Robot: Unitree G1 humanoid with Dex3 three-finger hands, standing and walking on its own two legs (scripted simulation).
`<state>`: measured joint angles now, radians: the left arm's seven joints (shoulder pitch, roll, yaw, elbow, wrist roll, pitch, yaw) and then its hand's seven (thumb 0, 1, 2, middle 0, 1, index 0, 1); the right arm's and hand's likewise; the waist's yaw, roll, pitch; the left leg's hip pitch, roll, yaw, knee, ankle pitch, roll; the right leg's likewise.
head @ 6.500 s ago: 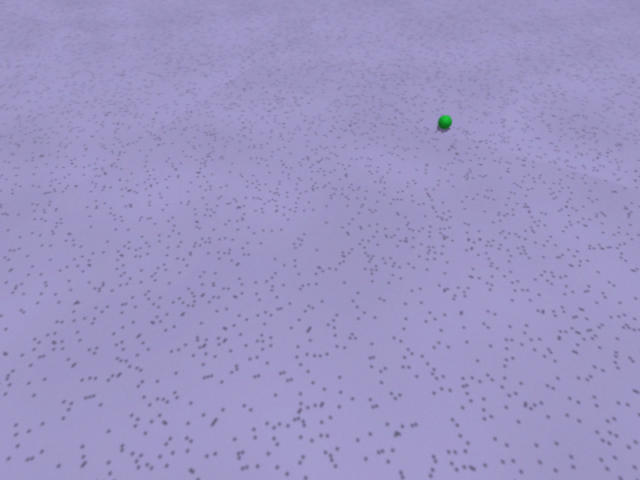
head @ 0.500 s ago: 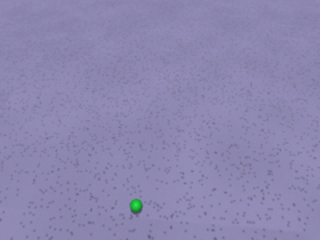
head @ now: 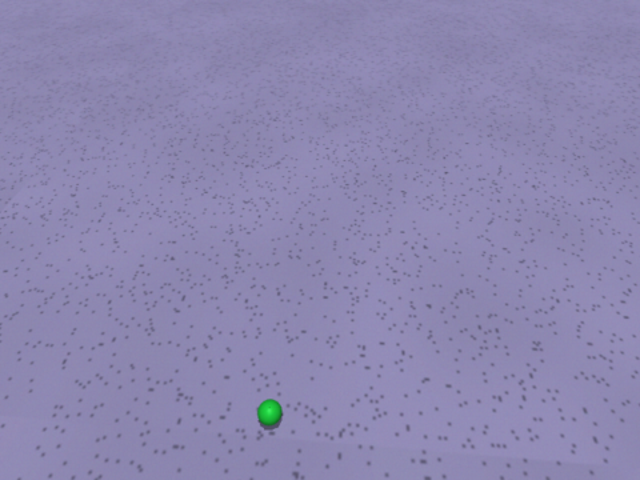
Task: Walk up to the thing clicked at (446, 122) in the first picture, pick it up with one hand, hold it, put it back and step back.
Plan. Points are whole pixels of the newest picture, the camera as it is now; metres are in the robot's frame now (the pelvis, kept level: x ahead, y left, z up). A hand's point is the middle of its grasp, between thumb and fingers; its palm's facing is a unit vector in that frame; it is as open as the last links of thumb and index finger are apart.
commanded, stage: walk up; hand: left
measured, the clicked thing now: (269, 412) +0.45 +0.18 -0.75
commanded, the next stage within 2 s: stand in 0.26 s
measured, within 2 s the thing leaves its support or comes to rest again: neither
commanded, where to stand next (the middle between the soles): +0.04 -0.01 m, yaw -1 degrees
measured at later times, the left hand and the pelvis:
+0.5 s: hand out of the picture +0.08 +0.25 -0.15, palm faces -0.03 -0.94 -0.34, open 7.4 cm; pelvis +0.00 +0.00 +0.00, yaw +0 degrees
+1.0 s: hand out of the picture +0.06 +0.24 -0.16, palm faces -0.04 -0.94 -0.35, open 7.4 cm; pelvis -0.01 -0.01 +0.00, yaw +0 degrees
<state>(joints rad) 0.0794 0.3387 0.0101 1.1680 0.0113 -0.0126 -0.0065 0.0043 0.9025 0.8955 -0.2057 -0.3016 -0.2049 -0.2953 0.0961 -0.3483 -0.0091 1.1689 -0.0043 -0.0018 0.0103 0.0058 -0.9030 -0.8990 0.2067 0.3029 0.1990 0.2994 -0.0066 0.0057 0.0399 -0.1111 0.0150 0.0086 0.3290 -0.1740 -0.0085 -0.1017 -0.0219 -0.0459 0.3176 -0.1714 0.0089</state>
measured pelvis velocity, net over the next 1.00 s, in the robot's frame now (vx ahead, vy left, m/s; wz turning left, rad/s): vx -0.01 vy -0.01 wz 0.00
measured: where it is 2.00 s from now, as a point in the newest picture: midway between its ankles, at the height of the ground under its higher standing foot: outside the picture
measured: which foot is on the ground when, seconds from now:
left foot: down 0.00-1.00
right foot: down 0.00-1.00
